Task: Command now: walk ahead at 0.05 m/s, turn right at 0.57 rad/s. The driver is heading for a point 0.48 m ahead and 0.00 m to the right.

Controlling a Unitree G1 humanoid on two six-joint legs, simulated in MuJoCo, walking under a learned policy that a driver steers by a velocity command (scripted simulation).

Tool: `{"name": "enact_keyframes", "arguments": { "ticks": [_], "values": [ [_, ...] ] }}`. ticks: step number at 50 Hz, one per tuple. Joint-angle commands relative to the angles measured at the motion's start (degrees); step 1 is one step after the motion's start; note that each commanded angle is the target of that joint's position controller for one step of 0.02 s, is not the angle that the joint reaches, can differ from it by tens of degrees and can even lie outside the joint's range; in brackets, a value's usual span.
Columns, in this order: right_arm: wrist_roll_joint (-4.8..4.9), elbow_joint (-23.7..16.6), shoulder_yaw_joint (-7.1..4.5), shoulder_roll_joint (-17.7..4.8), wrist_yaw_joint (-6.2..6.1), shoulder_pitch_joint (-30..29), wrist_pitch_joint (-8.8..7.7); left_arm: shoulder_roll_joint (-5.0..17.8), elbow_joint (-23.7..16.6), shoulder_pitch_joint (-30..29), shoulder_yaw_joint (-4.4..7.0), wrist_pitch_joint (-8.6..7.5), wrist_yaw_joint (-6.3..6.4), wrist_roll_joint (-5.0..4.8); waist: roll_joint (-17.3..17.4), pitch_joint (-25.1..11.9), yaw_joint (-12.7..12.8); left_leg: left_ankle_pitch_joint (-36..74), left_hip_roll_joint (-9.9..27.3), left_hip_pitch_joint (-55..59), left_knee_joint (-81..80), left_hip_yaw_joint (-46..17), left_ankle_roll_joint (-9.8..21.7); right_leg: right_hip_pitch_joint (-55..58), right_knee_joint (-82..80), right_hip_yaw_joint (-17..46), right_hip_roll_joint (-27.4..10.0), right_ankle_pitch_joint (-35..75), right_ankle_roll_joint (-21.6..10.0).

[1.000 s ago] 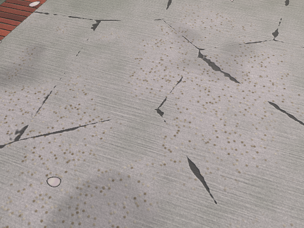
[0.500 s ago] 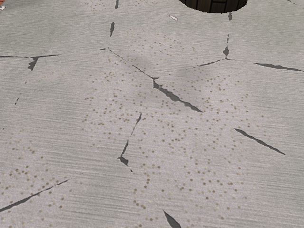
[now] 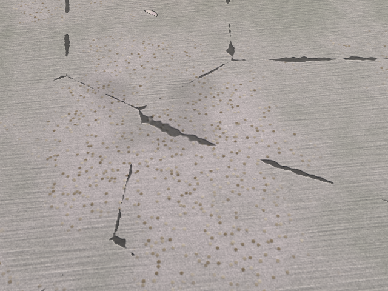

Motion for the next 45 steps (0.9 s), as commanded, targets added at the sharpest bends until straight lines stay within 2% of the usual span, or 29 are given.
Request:
{"name": "enact_keyframes", "arguments": {
  "ticks": [1, 4, 6, 7, 8, 9, 10, 11, 12, 13, 16, 19, 21, 22, 24, 25, 26, 27, 28, 29, 30, 31, 33, 35, 38, 40, 42, 44, 45],
  "values": [
    [0.26, -3.1, -1.29, -4.6, 0.25, 1.7, -0.84, 9.2, -4.9, -2.1, 2.58, 0.13, 0.71, 0.0, -8.9, -9.6, -0.8, 1.5, -1.7, 6.3, -5.0, 1.2, -0.1, 5.1, -8.1, 16.4, -13.1, -6.1, -8.1],
    [0.66, -3.3, -1.61, -5.1, 1.0, 2.0, -2.05, 8.8, -5.1, -1.5, 2.54, 0.62, 0.48, -0.21, -10.2, -9.7, -0.6, 0.1, -2.8, 9.7, -13.0, 1.3, 1.2, 8.1, -5.1, 20.2, -13.5, -0.9, -7.6],
    [0.74, -2.2, -2.15, -5.5, 1.51, 5.4, -2.71, 8.0, -5.5, -2.4, 2.21, 1.11, 0.6, -0.94, -9.8, -9.4, -3.1, 7.7, -2.1, 17.5, -26.3, 2.4, 3.0, 7.0, -1.4, 20.3, -11.1, 0.9, -5.0],
    [-0.1, -2.3, -3.04, -8.9, 1.34, 6.7, -2.67, 5.7, -5.6, -0.3, 1.56, 1.2, 0.62, -0.86, -4.3, -10.4, -2.4, 10.5, 6.4, 23.9, -30.0, -3.8, 6.0, 2.5, 5.2, 16.6, -7.6, -8.6, -1.9],
    [-1.68, -2.5, -4.24, -14.4, 1.02, 4.4, -1.76, 3.9, -7.1, 1.8, 1.26, 0.84, 0.38, -1.07, 13.9, -7.9, 1.4, 21.4, 17.8, 26.9, -32.0, -17.4, 14.5, -9.4, 15.9, 4.0, 2.3, -25.2, 1.9],
    [-2.64, -3.6, -3.77, -11.2, 1.1, 4.1, -1.71, 9.0, -6.6, 1.4, 2.65, 0.05, 0.18, -0.01, 14.6, -8.2, -0.8, 25.7, 22.9, 24.9, -32.6, -23.0, 20.3, -12.3, 30.2, 1.8, 0.2, -30.0, 4.7],
    [-2.13, -4.6, -2.93, -8.4, 0.84, 2.1, -1.68, 11.4, -5.4, 2.2, 3.71, 0.09, 0.02, -0.4, 9.5, -7.8, -0.3, 26.0, 20.8, 23.9, -31.3, -17.8, 19.6, -12.0, 36.9, 2.0, -1.7, -26.5, 5.7],
    [-1.2, -5.0, -2.55, -6.7, 0.67, 0.1, -1.49, 10.6, -4.0, 3.1, 3.84, 0.75, 0.23, -0.68, 6.7, -6.8, 0.4, 24.8, 16.9, 23.6, -30.3, -11.9, 16.9, -12.1, 39.8, 0.9, -2.4, -23.3, 6.9],
    [-0.27, -5.0, -2.22, -5.7, 0.53, -0.4, -1.35, 9.1, -3.5, 3.4, 3.51, 1.39, 0.52, -0.42, 6.3, -6.2, -0.1, 24.3, 14.6, 24.1, -29.6, -8.8, 15.6, -12.8, 42.4, 0.6, -2.7, -20.8, 7.9],
    [0.06, -4.9, -1.89, -5.4, 0.42, -0.1, -1.13, 7.1, -3.5, 3.3, 2.94, 1.82, 0.48, -0.46, 6.4, -5.6, -0.4, 25.9, 13.4, 23.8, -29.6, -6.4, 15.7, -12.6, 43.6, 0.1, -2.6, -19.6, 8.6],
    [-0.33, -4.0, -2.05, -6.0, 0.35, 2.2, -0.32, 4.2, -5.1, -0.2, 1.69, 1.67, 0.41, -0.9, 8.8, -5.7, -2.5, 27.6, 11.6, 26.8, -29.8, -2.4, 16.7, -11.2, 35.1, -3.0, -3.2, -18.1, 9.7],
    [0.03, -3.6, -2.49, -7.4, 0.65, 2.1, 0.14, 2.5, -5.9, -1.9, 0.61, 1.39, -0.04, -0.36, 10.9, -7.7, -3.4, 28.8, 12.5, 27.3, -28.8, -1.1, 17.3, -3.3, 22.5, -5.2, -5.5, -19.7, 9.4],
    [0.52, -2.9, -2.69, -8.3, 1.09, 2.7, 0.33, 3.1, -5.8, -1.9, 0.57, 1.36, -0.38, -0.45, 12.0, -7.9, -4.0, 29.4, 13.3, 26.7, -28.5, -1.7, 17.9, 1.4, 15.3, -7.0, -5.8, -18.8, 8.8],
    [0.89, -2.6, -2.65, -8.5, 1.27, 2.9, 0.39, 3.4, -5.3, -1.1, 0.67, 1.36, -0.54, -0.47, 11.9, -7.7, -3.8, 28.8, 13.3, 26.5, -27.9, -1.9, 17.8, 3.5, 10.9, -7.7, -5.7, -16.7, 8.2],
    [1.87, -1.8, -2.14, -7.7, 1.46, 2.5, 0.43, 2.9, -3.4, 2.3, 0.67, 1.19, -0.89, -0.21, 10.2, -6.8, -1.5, 26.4, 11.9, 23.5, -25.7, -0.8, 15.6, 11.4, -4.8, -9.3, -5.0, -4.8, 5.7],
    [1.88, -0.5, -1.67, -6.5, 1.6, 5.3, -0.02, 4.2, -3.4, 2.4, 0.77, 1.14, -0.8, 0.16, 8.0, -7.0, -1.8, 21.9, 10.7, 19.9, -24.9, 0.0, 12.2, 17.3, -8.8, -6.4, -6.6, 1.2, 3.9],
    [-0.05, -0.7, -0.7, -4.0, 2.05, 6.5, -0.7, 7.5, -3.9, 3.4, 1.19, 1.19, -0.28, 0.62, -1.1, -10.1, -3.1, 11.4, 6.9, 14.8, -18.4, 4.0, 7.5, 24.7, -7.6, 3.3, -15.0, 13.8, 1.5],
    [-1.24, -1.3, 0.48, -0.3, 2.41, 7.3, -1.45, 7.7, -3.4, 0.7, 0.82, 1.2, -0.24, 1.39, -12.8, -10.3, -5.7, -3.3, 2.3, 12.5, -19.5, 8.8, 3.6, 20.5, -5.9, 8.0, -20.7, 9.5, -4.5],
    [-1.32, -1.2, 0.16, -3.0, 2.14, 3.0, -1.48, 4.5, -3.8, 0.0, 0.31, 0.67, -0.63, 1.22, -10.6, -8.8, -1.9, -3.9, 1.3, 13.9, -18.0, 9.1, 2.1, 16.8, -8.8, 8.8, -19.3, -9.3, -6.5],
    [-0.3, -1.6, -0.51, -5.0, 2.16, -0.1, -1.63, 6.3, -2.8, 2.1, 0.83, 0.28, -0.76, 1.25, -10.9, -5.7, 0.2, -4.0, -0.7, 10.5, -14.6, 11.3, 2.2, 16.7, -11.6, 10.6, -18.4, -23.0, -6.3],
    [0.38, -1.7, -0.85, -5.4, 1.95, -2.0, -1.71, 8.8, -1.9, 4.3, 1.46, -0.1, -0.53, 1.14, -12.2, -2.6, 1.8, -6.6, -1.2, 6.5, -10.3, 11.4, 2.6, 16.1, -14.4, 13.8, -19.6, -30.3, -7.0],
    [0.79, -2.6, -1.35, -6.7, 1.97, -3.4, -1.77, 9.4, -1.1, 6.2, 1.58, -0.84, -0.31, 0.94, -14.7, 0.8, 3.2, -10.7, 0.1, 0.9, -4.2, 8.7, 3.2, 16.5, -16.8, 18.0, -22.2, -31.6, -8.7],
    [1.96, -2.1, -1.98, -6.9, 2.63, -1.3, -2.68, 7.4, -0.1, 8.0, 0.98, -2.27, 0.22, 0.12, -12.9, 2.3, 2.0, -11.2, 2.5, -6.4, 2.5, 5.7, 5.2, 20.5, -17.2, 19.7, -23.7, -28.7, -9.7],
    [1.85, -1.4, -1.63, -5.2, 3.43, -1.3, -4.03, 6.3, -0.1, 7.2, 0.77, -2.96, 0.45, -0.5, -9.6, 1.8, 1.5, -7.3, 3.3, -6.8, -0.9, 6.0, 6.3, 22.3, -17.7, 16.4, -22.3, -24.0, -8.8],
    [1.48, -0.8, -0.52, -2.7, 4.6, -1.8, -5.1, 7.4, -0.3, 5.7, 1.24, -3.32, -0.1, -0.55, -8.4, -0.3, 1.2, -1.7, 1.8, 2.9, -10.1, 8.8, 6.3, 18.0, -17.2, 9.5, -19.2, -15.4, -7.9],
    [1.72, -0.5, -0.44, -3.4, 5.03, -1.2, -5.07, 8.3, 0.1, 6.1, 1.56, -3.38, -0.74, -0.98, -8.5, -0.8, 0.8, 1.8, 0.5, 9.9, -14.5, 10.0, 6.1, 14.0, -16.6, 7.7, -18.9, -14.4, -8.0],
    [1.8, 0.9, -0.66, -4.2, 5.07, 2.8, -4.95, 8.2, 0.5, 5.5, 1.47, -3.34, -1.19, -1.38, -7.1, -1.2, -2.0, 7.6, -0.6, 19.1, -19.3, 10.9, 6.6, 8.5, -14.1, 6.5, -18.6, -15.6, -6.8],
    [2.08, 3.7, -1.49, -5.8, 4.35, 11.0, -4.7, 5.4, 1.0, 5.7, 0.46, -3.46, -1.41, -0.65, -5.1, -2.7, -5.8, 5.8, -0.7, 30.5, -20.9, 9.9, 7.6, 1.8, -7.0, 4.1, -16.0, -17.3, -4.2],
    [1.78, 4.5, -2.34, -9.3, 3.68, 16.9, -4.89, 1.5, 0.3, 4.7, -0.81, -3.8, -1.58, 0.15, 3.1, -4.3, -8.3, -0.3, 7.9, 36.9, -26.9, -2.2, 10.6, -4.1, 9.2, -1.8, -10.8, -16.7, -0.5]
  ]
}}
